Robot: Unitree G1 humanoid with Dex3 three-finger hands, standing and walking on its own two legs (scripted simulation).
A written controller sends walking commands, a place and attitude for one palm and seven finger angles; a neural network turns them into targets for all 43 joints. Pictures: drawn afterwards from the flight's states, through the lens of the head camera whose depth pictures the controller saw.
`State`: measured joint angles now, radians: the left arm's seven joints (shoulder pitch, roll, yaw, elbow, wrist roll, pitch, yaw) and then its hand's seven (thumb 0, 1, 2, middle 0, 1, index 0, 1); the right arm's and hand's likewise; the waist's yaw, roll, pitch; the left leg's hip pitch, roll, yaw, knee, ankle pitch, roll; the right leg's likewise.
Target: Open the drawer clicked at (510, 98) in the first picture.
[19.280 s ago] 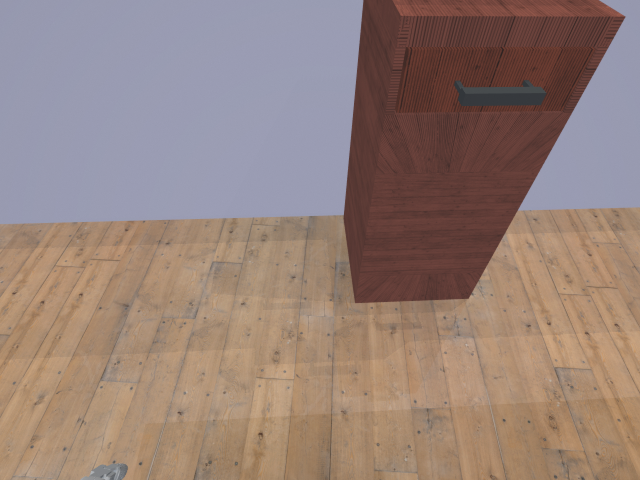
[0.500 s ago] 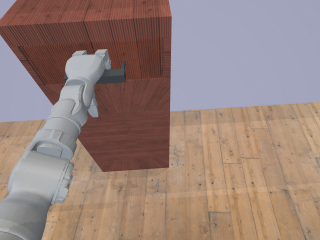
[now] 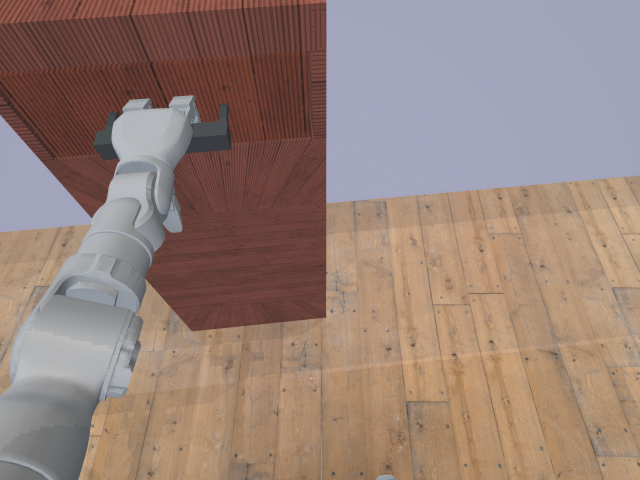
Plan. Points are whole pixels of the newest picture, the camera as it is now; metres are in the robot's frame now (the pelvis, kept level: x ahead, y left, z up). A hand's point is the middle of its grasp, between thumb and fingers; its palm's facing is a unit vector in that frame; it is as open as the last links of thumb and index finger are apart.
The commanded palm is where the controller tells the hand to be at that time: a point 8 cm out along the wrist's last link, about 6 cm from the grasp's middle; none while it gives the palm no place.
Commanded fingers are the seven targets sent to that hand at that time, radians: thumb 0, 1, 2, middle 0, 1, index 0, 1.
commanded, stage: lower the fingers behind the handle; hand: left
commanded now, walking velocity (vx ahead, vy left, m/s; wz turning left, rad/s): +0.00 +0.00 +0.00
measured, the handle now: (167, 127) +0.56 +0.18 +0.10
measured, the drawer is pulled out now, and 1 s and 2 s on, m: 0.00 0.00 0.01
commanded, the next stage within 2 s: close the thumb around the handle in 0.38 s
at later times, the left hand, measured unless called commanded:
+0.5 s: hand (161, 168) +0.50 +0.18 +0.08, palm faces -0.02 -0.02 -1.00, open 13.8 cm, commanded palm +0.48 +0.19 +0.14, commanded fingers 0.00 -0.39 0.35 -0.31 -1.21 -0.31 -1.21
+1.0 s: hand (163, 166) +0.51 +0.18 +0.08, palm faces -0.02 -0.01 -1.00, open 7.1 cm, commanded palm +0.48 +0.19 +0.14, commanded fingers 0.00 0.90 0.90 -0.40 -1.35 -0.40 -1.35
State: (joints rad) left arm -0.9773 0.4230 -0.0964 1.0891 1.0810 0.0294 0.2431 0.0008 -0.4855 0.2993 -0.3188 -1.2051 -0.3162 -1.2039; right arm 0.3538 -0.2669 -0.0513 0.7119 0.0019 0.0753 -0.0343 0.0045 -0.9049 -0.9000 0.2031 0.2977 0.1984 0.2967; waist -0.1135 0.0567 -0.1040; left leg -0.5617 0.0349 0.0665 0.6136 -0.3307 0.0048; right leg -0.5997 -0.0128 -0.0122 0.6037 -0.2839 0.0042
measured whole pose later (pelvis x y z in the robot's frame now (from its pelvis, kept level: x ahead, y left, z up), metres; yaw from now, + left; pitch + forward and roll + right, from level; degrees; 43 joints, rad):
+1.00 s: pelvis +0.01 +0.00 +0.00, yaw +0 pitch +16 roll +0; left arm -0.95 0.41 -0.11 1.05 1.06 0.04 0.22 0.00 0.48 0.72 -0.37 -1.31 -0.39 -1.31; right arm 0.34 -0.26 -0.05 0.71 0.00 0.10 -0.02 0.00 -0.90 -0.90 0.20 0.30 0.20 0.30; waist -0.10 0.06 -0.11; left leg -0.55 0.03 0.06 0.62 -0.35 0.01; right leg -0.58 -0.01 -0.02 0.60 -0.30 0.01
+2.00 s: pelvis +0.01 +0.00 +0.00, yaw +1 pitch +15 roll +0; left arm -0.93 0.39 -0.15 1.01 1.05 0.05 0.19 0.00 0.66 0.80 -0.36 -1.35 -0.37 -1.35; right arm 0.28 -0.25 -0.05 0.69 -0.01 0.10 -0.02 0.00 -0.91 -0.90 0.20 0.30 0.20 0.30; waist -0.07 0.07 -0.11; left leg -0.53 0.03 0.03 0.62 -0.35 0.00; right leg -0.55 -0.02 -0.04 0.61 -0.31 0.00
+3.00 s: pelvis +0.01 +0.00 +0.00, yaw +1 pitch +14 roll +0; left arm -0.89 0.38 -0.13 0.99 1.06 0.03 0.21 0.01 0.66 0.81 -0.36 -1.35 -0.38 -1.35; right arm 0.29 -0.25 -0.05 0.69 0.00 0.10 -0.03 0.00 -0.90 -0.90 0.20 0.30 0.20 0.30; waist -0.07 0.06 -0.11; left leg -0.52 0.03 0.04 0.62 -0.35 0.00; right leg -0.55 -0.02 -0.03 0.61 -0.31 0.00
